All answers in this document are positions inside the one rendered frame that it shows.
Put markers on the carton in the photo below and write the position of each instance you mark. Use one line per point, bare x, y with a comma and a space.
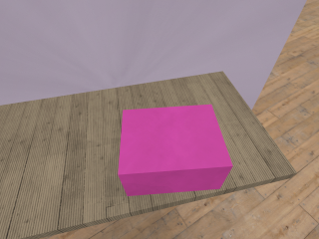
172, 149

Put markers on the table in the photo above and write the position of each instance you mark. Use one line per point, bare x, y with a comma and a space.
59, 156

